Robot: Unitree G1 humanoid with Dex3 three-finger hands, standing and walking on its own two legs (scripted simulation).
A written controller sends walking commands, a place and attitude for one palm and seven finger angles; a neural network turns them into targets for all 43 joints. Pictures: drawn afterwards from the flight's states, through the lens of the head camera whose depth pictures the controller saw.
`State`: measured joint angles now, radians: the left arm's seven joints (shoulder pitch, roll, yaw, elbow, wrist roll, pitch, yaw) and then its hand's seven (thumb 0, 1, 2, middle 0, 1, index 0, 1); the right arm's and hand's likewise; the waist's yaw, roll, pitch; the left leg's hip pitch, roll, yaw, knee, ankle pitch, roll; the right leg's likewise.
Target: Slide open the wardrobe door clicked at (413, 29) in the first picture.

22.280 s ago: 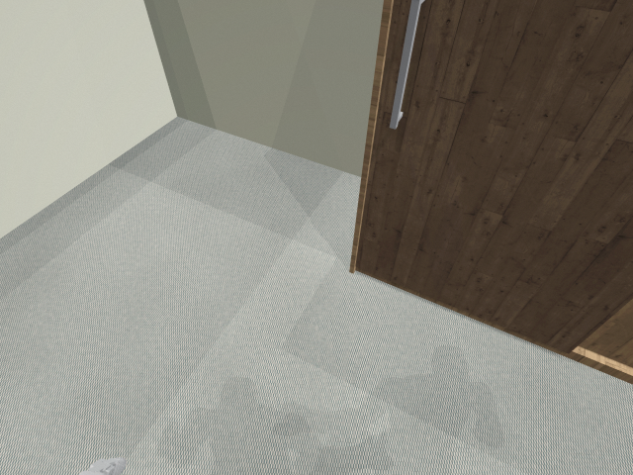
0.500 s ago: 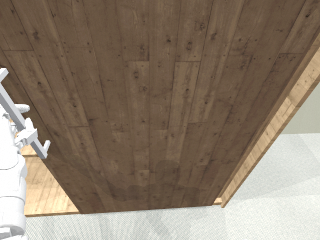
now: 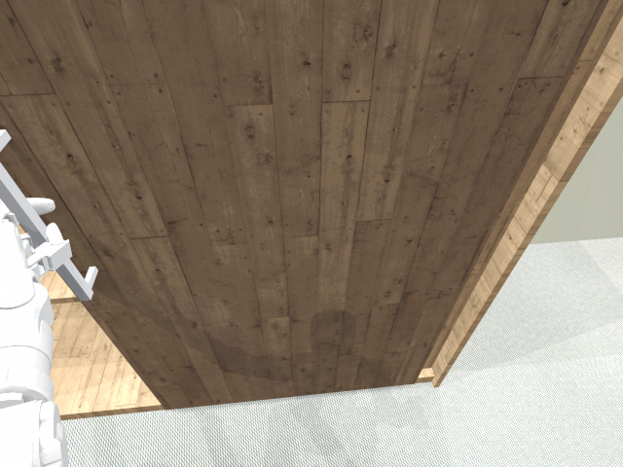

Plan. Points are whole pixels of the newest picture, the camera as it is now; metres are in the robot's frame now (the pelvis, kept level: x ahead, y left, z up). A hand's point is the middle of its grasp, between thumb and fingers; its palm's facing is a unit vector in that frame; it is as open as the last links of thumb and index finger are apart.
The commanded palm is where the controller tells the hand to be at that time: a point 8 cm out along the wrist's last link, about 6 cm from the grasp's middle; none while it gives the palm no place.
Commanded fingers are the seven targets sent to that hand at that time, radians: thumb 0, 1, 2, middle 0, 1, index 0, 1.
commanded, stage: stop walking and hold the door there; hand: left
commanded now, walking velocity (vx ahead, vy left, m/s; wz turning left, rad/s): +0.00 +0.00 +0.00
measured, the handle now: (48, 228) +0.41 +0.39 +0.09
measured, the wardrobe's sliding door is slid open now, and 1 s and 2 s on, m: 0.68 0.68 0.68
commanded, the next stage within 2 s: loosen the grip on the handle in 1.66 s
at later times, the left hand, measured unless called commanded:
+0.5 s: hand (58, 252) +0.36 +0.35 +0.09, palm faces +0.45 -0.85 -0.27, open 5.5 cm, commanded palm +0.32 +0.37 +0.08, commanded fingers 0.00 0.90 0.90 -0.45 -1.40 -0.45 -1.40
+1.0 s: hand (57, 254) +0.36 +0.35 +0.09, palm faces +0.34 -0.92 -0.19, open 5.6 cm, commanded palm +0.33 +0.37 +0.08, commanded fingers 0.00 0.90 0.90 -0.45 -1.40 -0.45 -1.40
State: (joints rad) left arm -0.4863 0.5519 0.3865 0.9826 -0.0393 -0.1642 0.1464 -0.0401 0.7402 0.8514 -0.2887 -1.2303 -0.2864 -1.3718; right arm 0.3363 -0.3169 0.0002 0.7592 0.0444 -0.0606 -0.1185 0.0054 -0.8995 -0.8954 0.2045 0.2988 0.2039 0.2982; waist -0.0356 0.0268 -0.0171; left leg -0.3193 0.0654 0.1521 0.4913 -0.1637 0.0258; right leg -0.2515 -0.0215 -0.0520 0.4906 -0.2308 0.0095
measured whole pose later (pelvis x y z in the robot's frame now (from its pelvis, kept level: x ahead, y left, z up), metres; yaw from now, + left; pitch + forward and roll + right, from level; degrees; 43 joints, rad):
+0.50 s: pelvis -0.01 +0.06 -0.01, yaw +3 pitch -1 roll +0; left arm -0.49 0.41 0.24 0.74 -0.05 -0.19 0.13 -0.08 0.72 0.86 -0.38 -1.34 -0.34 -1.39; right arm 0.20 -0.30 -0.02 0.71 0.04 -0.03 -0.09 0.01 -0.90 -0.90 0.20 0.30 0.20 0.30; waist 0.00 0.05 0.08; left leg -0.36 -0.04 0.17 0.57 -0.20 0.12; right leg -0.41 -0.11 -0.05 1.00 -0.54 0.04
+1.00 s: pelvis -0.03 +0.12 -0.01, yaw +2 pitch -2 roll +1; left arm -0.41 0.32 0.18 0.45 -0.07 -0.10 0.15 -0.05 0.77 0.85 -0.37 -1.36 -0.28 -1.39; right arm 0.19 -0.26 0.02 0.68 0.02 -0.07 -0.10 0.01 -0.90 -0.90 0.20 0.30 0.20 0.30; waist 0.00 0.00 0.13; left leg -0.35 0.01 0.08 0.57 -0.19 0.03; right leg -0.29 -0.03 -0.01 0.82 -0.52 0.02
